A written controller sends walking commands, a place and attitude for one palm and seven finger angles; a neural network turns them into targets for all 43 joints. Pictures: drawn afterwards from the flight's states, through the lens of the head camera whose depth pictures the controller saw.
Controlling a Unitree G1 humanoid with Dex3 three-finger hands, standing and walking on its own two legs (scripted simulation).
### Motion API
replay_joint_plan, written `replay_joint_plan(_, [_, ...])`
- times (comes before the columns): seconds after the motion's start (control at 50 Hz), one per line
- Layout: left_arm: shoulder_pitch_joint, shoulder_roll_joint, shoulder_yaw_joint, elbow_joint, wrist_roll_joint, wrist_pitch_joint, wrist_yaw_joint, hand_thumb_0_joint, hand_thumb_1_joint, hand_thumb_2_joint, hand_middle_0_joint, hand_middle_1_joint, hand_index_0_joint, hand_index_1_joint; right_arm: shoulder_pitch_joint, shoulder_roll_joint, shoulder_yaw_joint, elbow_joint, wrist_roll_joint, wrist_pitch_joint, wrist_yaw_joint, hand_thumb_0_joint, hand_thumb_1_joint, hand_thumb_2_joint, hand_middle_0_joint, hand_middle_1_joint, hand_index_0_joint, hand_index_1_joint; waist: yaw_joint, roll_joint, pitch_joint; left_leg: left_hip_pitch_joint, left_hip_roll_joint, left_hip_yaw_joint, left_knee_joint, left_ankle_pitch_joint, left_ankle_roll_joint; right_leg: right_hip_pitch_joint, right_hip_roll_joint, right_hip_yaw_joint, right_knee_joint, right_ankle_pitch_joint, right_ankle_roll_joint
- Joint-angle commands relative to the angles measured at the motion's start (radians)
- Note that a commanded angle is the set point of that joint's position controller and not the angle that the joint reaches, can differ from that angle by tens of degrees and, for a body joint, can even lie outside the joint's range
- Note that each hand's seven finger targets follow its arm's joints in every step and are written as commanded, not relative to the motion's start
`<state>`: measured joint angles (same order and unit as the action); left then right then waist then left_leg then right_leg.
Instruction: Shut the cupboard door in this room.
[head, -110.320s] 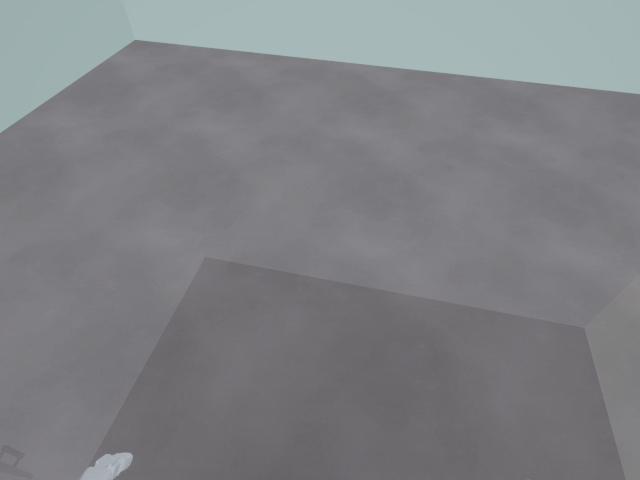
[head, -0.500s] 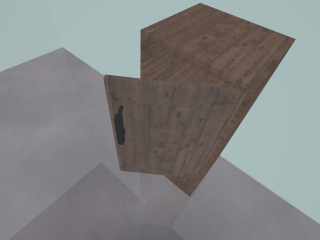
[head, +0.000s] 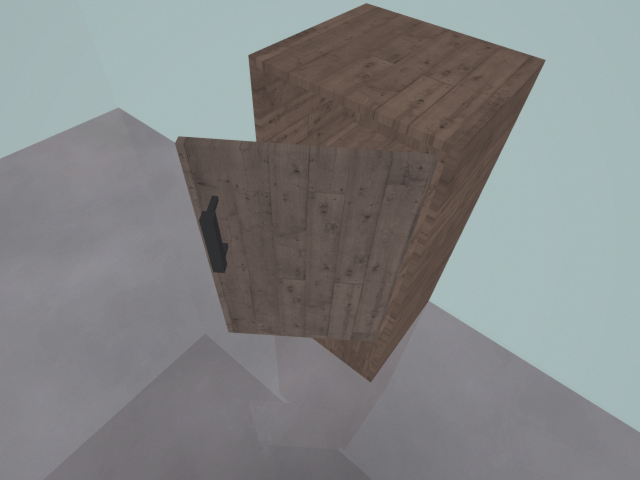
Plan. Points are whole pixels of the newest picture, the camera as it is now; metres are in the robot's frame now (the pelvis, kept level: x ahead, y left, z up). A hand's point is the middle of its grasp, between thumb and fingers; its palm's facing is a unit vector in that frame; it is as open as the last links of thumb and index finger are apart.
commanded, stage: come to a stop and stand still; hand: left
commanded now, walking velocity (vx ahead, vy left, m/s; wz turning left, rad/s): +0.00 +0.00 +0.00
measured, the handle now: (216, 235) +0.50 +0.21 -0.04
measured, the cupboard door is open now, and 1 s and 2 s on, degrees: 36 36 36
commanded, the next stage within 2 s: look again from close up in 0.44 s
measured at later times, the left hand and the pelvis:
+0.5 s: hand out of the picture -0.07 +0.16 -0.17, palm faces +0.05 -0.99 -0.13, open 7.4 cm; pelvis -0.01 +0.01 +0.01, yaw -1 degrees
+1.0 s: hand out of the picture +0.03 +0.19 -0.16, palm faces +0.01 -0.97 -0.24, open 7.4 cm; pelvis +0.01 +0.01 +0.01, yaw -1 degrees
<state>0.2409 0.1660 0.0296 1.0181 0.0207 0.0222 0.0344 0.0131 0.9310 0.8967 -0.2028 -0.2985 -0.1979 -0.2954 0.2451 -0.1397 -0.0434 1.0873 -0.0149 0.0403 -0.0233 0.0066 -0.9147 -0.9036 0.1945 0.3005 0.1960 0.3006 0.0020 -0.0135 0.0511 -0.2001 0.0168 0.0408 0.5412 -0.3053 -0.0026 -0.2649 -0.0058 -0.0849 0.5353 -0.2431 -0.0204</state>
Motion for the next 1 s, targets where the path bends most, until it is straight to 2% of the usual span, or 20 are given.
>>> replay_joint_plan(0.0, [0.062,0.068,0.007,-0.018,-0.009,-0.015,-0.003,0.000,0.900,0.900,-0.200,-0.300,-0.200,-0.300,-0.006,-0.102,0.008,-0.026,-0.005,-0.038,-0.010,0.000,-0.900,-0.900,0.200,0.300,0.200,0.300,0.042,0.104,-0.011,-0.096,0.142,-0.154,-0.240,0.121,0.051,0.124,-0.076,0.108,-0.146,0.057,0.010])
replay_joint_plan(0.02, [0.056,0.070,0.006,0.000,-0.006,-0.011,-0.002,0.000,0.900,0.900,-0.200,-0.300,-0.200,-0.300,-0.008,-0.090,0.011,-0.018,-0.002,-0.041,-0.008,0.000,-0.900,-0.900,0.200,0.300,0.200,0.300,0.041,0.150,0.008,-0.124,0.127,-0.152,-0.265,0.079,0.049,0.149,-0.083,0.098,-0.134,0.069,0.014])
replay_joint_plan(0.06, [0.077,0.069,-0.001,0.019,-0.004,-0.012,-0.003,0.000,0.900,0.900,-0.200,-0.300,-0.200,-0.300,0.006,-0.088,0.013,-0.012,0.002,-0.041,-0.010,0.000,-0.900,-0.900,0.200,0.300,0.200,0.300,0.043,0.116,0.027,-0.133,0.118,-0.149,-0.284,0.029,0.047,0.163,-0.081,0.102,-0.152,0.078,0.013])
replay_joint_plan(0.14, [0.097,0.057,-0.007,0.046,-0.003,-0.014,-0.005,0.000,0.900,0.900,-0.200,-0.300,-0.200,-0.300,0.046,-0.084,0.012,0.002,-0.001,-0.035,-0.008,0.000,-0.900,-0.900,0.200,0.300,0.200,0.300,0.028,0.054,0.069,-0.136,0.093,-0.138,-0.310,-0.110,0.041,0.113,-0.087,0.111,-0.190,0.007,0.015])
replay_joint_plan(0.2, [0.115,0.051,-0.009,0.055,0.000,-0.017,-0.004,0.000,0.900,0.900,-0.200,-0.300,-0.200,-0.300,0.070,-0.084,0.012,0.009,0.000,-0.035,-0.007,0.000,-0.900,-0.900,0.200,0.300,0.200,0.300,0.021,0.010,0.071,-0.119,0.087,-0.131,-0.309,-0.126,0.042,0.085,-0.089,0.114,-0.203,-0.022,0.017])
replay_joint_plan(0.32, [0.154,0.033,-0.013,0.072,0.001,-0.026,-0.001,0.000,0.900,0.900,-0.200,-0.300,-0.200,-0.300,0.111,-0.069,0.015,0.015,0.002,-0.036,-0.008,0.000,-0.900,-0.900,0.200,0.300,0.200,0.300,0.009,-0.026,0.076,-0.086,0.073,-0.110,-0.284,-0.099,0.045,0.029,-0.096,0.135,-0.228,-0.063,0.015])
replay_joint_plan(0.42, [0.182,0.020,-0.015,0.088,0.000,-0.031,0.002,0.000,0.900,0.900,-0.200,-0.300,-0.200,-0.300,0.122,-0.059,0.021,0.020,0.003,-0.045,-0.011,0.000,-0.900,-0.900,0.200,0.300,0.200,0.300,0.009,0.028,0.050,-0.074,0.081,-0.111,-0.288,-0.061,0.045,0.047,-0.095,0.126,-0.202,0.011,0.010])
replay_joint_plan(0.5, [0.197,0.011,-0.017,0.099,0.000,-0.035,0.004,0.000,0.900,0.900,-0.200,-0.300,-0.200,-0.300,0.128,-0.052,0.024,0.025,0.006,-0.051,-0.014,0.000,-0.900,-0.900,0.200,0.300,0.200,0.300,0.011,0.015,0.045,-0.064,0.082,-0.107,-0.279,-0.009,0.045,0.057,-0.100,0.123,-0.194,0.056,0.008])
replay_joint_plan(0.52, [0.227,0.057,-0.034,0.124,0.010,-0.054,0.041,0.000,0.900,0.900,-0.200,-0.300,-0.200,-0.300,0.005,-0.112,0.030,-0.055,0.012,-0.072,0.001,0.000,-0.900,-0.900,0.200,0.300,0.200,0.300,0.041,0.075,0.051,-0.089,0.101,-0.029,-0.101,0.108,0.009,0.032,-0.125,0.104,-0.137,0.136,-0.002])
replay_joint_plan(0.54, [0.194,0.089,-0.024,0.086,0.001,-0.058,0.032,0.000,0.900,0.900,-0.200,-0.300,-0.200,-0.300,0.064,-0.066,0.033,-0.078,0.005,-0.065,0.004,0.000,-0.900,-0.900,0.200,0.300,0.200,0.300,-0.004,0.101,-0.043,-0.069,0.032,-0.061,-0.116,-0.020,0.005,0.035,-0.140,0.165,-0.156,-0.073,-0.021])
replay_joint_plan(0.56, [0.174,0.097,-0.020,0.076,0.002,-0.067,0.022,0.000,0.900,0.900,-0.200,-0.300,-0.200,-0.300,0.072,-0.059,0.038,-0.063,-0.006,-0.068,0.009,0.000,-0.900,-0.900,0.200,0.300,0.200,0.300,-0.001,0.113,-0.030,-0.047,0.031,-0.063,-0.113,0.006,0.012,-0.007,-0.141,0.166,-0.155,-0.087,-0.030])
replay_joint_plan(0.58, [0.157,0.086,-0.023,0.071,0.001,-0.065,0.017,0.000,0.900,0.900,-0.200,-0.300,-0.200,-0.300,0.116,-0.066,0.037,-0.071,-0.003,-0.071,0.006,0.000,-0.900,-0.900,0.200,0.300,0.200,0.300,-0.023,0.088,-0.046,-0.055,0.055,-0.088,-0.138,-0.016,0.022,-0.014,-0.125,0.145,-0.137,-0.136,-0.029])
replay_joint_plan(0.62, [0.160,0.044,-0.029,0.064,0.002,-0.059,0.011,0.000,0.900,0.900,-0.200,-0.300,-0.200,-0.300,0.126,-0.078,0.036,-0.081,0.001,-0.076,0.002,0.000,-0.900,-0.900,0.200,0.300,0.200,0.300,-0.016,0.091,-0.012,-0.105,0.086,-0.136,-0.196,-0.031,0.042,0.004,-0.089,0.107,-0.096,-0.055,-0.023])
replay_joint_plan(0.66, [0.157,0.036,-0.032,0.065,0.003,-0.057,0.007,0.000,0.900,0.900,-0.200,-0.300,-0.200,-0.300,0.125,-0.084,0.039,-0.085,0.001,-0.081,0.000,0.000,-0.900,-0.900,0.200,0.300,0.200,0.300,-0.004,0.057,0.023,-0.147,0.093,-0.153,-0.229,-0.026,0.052,0.035,-0.082,0.091,-0.081,-0.004,-0.019])
replay_joint_plan(0.72, [0.152,0.030,-0.034,0.061,-0.002,-0.055,0.006,0.000,0.900,0.900,-0.200,-0.300,-0.200,-0.300,0.138,-0.099,0.041,-0.082,0.003,-0.084,-0.002,0.000,-0.900,-0.900,0.200,0.300,0.200,0.300,-0.002,-0.018,0.063,-0.141,0.088,-0.148,-0.247,-0.006,0.053,0.030,-0.086,0.101,-0.092,0.019,-0.017])
replay_joint_plan(0.8, [0.141,0.046,-0.030,0.048,-0.004,-0.055,0.006,0.000,0.900,0.900,-0.200,-0.300,-0.200,-0.300,0.144,-0.102,0.046,-0.071,0.002,-0.087,-0.001,0.000,-0.900,-0.900,0.200,0.300,0.200,0.300,0.001,-0.017,0.083,-0.119,0.075,-0.123,-0.246,0.056,0.051,0.031,-0.094,0.116,-0.111,0.046,-0.019])
replay_joint_plan(0.84, [0.134,0.054,-0.029,0.044,-0.007,-0.056,0.006,0.000,0.900,0.900,-0.200,-0.300,-0.200,-0.300,0.149,-0.102,0.049,-0.063,0.002,-0.088,-0.002,0.000,-0.900,-0.900,0.200,0.300,0.200,0.300,0.000,-0.036,0.068,-0.087,0.070,-0.108,-0.231,0.114,0.050,0.043,-0.100,0.125,-0.119,0.077,-0.020])
replay_joint_plan(0.86, [0.137,0.055,-0.027,0.044,-0.007,-0.056,0.006,0.000,0.900,0.900,-0.200,-0.300,-0.200,-0.300,0.150,-0.097,0.051,-0.057,0.001,-0.091,-0.003,0.000,-0.900,-0.900,0.200,0.300,0.200,0.300,0.002,-0.006,0.039,-0.062,0.072,-0.100,-0.229,0.144,0.050,0.056,-0.101,0.121,-0.115,0.097,-0.023])
replay_joint_plan(0.88, [0.130,0.060,-0.025,0.040,-0.008,-0.056,0.006,0.000,0.900,0.900,-0.200,-0.300,-0.200,-0.300,0.151,-0.101,0.050,-0.054,0.000,-0.091,-0.005,0.000,-0.900,-0.900,0.200,0.300,0.200,0.300,0.001,-0.015,0.031,-0.057,0.071,-0.098,-0.222,0.165,0.048,0.066,-0.101,0.121,-0.112,0.116,-0.022])
replay_joint_plan(0.98, [0.110,0.073,-0.022,0.035,-0.009,-0.055,0.006,0.000,0.900,0.900,-0.200,-0.300,-0.200,-0.300,0.137,-0.101,0.051,-0.039,0.001,-0.089,-0.006,0.000,-0.900,-0.900,0.200,0.300,0.200,0.300,0.004,-0.004,0.015,-0.038,0.072,-0.083,-0.214,0.195,0.043,0.095,-0.110,0.128,-0.120,0.167,-0.024])
